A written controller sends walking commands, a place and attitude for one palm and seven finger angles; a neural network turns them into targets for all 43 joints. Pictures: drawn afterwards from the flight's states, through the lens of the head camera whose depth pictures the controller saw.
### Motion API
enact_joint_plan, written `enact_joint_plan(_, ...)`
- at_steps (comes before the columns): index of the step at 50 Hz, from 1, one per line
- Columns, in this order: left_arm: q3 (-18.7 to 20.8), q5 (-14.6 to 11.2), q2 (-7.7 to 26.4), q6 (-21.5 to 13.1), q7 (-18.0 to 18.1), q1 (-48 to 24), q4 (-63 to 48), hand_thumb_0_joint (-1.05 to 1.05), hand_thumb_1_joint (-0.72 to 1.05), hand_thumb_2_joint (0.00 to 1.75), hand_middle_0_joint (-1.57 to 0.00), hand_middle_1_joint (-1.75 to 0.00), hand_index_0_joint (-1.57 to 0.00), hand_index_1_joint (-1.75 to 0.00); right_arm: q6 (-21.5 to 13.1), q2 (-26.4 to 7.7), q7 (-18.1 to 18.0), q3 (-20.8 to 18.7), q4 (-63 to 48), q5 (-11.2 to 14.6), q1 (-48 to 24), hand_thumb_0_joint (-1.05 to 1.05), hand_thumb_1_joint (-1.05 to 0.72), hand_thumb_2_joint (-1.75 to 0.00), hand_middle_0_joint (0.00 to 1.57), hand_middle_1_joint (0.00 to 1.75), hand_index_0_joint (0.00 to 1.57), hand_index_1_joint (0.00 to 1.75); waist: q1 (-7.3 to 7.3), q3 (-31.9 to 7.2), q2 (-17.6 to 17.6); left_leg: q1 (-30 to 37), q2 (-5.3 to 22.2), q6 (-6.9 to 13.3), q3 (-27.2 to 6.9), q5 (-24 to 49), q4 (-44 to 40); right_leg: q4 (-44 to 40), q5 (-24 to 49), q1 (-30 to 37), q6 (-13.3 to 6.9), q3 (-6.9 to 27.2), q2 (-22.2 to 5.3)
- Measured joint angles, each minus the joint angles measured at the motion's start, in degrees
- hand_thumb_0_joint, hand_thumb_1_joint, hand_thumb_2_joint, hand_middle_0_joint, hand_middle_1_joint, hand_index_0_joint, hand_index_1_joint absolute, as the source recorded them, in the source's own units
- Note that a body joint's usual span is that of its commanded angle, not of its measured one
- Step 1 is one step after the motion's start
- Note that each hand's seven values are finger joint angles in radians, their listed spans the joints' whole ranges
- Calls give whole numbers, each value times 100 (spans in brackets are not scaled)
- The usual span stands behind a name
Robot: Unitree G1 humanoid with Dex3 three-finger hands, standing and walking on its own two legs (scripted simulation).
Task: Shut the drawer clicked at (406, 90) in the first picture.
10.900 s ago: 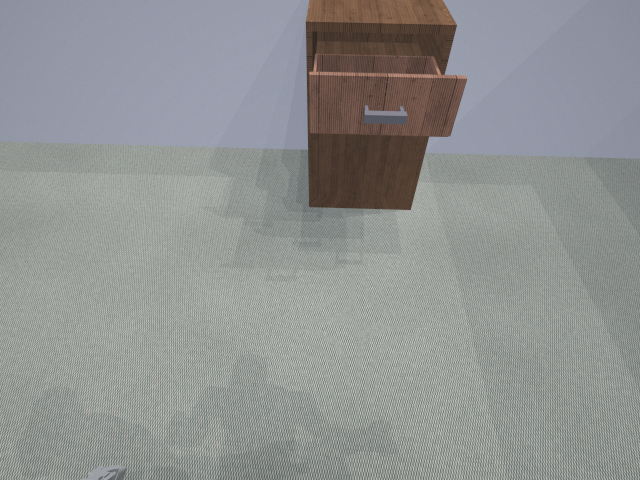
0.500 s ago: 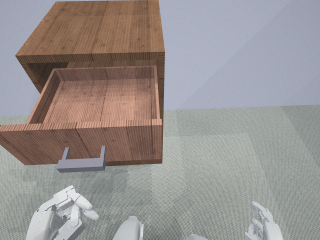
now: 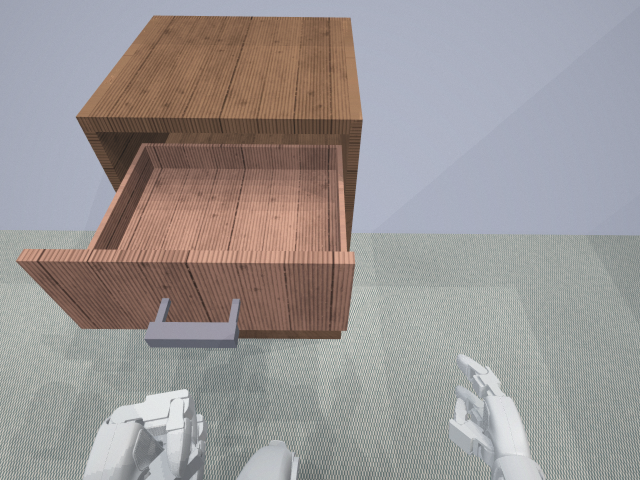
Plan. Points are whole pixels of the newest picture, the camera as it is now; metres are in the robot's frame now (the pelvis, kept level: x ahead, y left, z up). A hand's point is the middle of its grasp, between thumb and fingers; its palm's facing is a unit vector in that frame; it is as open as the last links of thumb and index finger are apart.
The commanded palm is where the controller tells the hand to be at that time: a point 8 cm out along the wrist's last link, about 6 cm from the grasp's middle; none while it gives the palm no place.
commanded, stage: raise the hand and make a fist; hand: left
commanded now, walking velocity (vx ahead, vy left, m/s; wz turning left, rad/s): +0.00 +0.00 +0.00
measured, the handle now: (197, 320) +0.32 +0.21 -0.01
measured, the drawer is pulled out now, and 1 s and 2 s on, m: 0.28 0.28 0.28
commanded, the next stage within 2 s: bring the fist close to the handle in 0.44 s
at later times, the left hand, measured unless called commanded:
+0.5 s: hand (191, 455) +0.14 +0.13 +0.09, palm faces +0.08 -1.00 -0.02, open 3.3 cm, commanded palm +0.08 +0.19 +0.10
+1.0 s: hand (203, 438) +0.16 +0.14 +0.05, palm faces +0.06 -1.00 -0.01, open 3.3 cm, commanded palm +0.13 +0.20 +0.05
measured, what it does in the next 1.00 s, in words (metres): stands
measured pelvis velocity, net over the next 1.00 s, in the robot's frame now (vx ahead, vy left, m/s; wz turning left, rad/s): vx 0.00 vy -0.01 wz -0.01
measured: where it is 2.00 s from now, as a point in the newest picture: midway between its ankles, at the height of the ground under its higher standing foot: outside the picture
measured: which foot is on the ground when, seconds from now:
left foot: down 0.00-1.00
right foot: down 0.00-1.00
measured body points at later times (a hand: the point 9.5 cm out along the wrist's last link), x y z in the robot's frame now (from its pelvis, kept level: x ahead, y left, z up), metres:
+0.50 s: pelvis +0.01 -0.01 +0.00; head +0.03 -0.02 +0.45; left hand +0.13 +0.19 +0.10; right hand +0.21 -0.24 -0.06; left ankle +0.07 +0.11 -0.65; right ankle -0.02 -0.12 -0.65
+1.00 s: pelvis +0.00 -0.01 -0.02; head +0.05 -0.01 +0.43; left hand +0.15 +0.19 +0.05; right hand +0.20 -0.24 -0.08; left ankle +0.07 +0.11 -0.65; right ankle -0.02 -0.12 -0.65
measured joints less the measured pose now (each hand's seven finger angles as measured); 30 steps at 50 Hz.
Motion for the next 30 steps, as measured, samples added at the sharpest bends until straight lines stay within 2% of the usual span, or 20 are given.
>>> enact_joint_plan(6, 92, -40, 37, 49, 6, 249, -128, 1, 90, 90, -140, -160, -139, -160, 74, -41, -20, -95, 60, 22, 155, 2, -90, -90, 21, 30, 21, 30, -44, -28, -8, 139, 17, -17, 30, -12, -98, -91, 1, 116, -13, 31, 13)
enact_joint_plan(16, 317, -216, 131, -285, -149, 307, 95, 1, 90, 90, -140, -160, -140, -160, 1, -191, -95, -266, 222, 33, 209, 2, -90, -90, 20, 30, 20, 30, -59, -20, -1, 53, 34, -68, -7, -32, -43, -2, -52, 24, -63, 1, 35)
enact_joint_plan(30, 482, -360, 119, -296, -375, 296, 261, 1, 90, 90, -140, -160, -140, -160, -58, -87, -133, -269, 348, 69, 124, 2, -90, -90, 20, 30, 20, 30, -75, -82, -13, 163, 52, -112, -14, -35, -123, -58, -61, 116, -104, -1, 57)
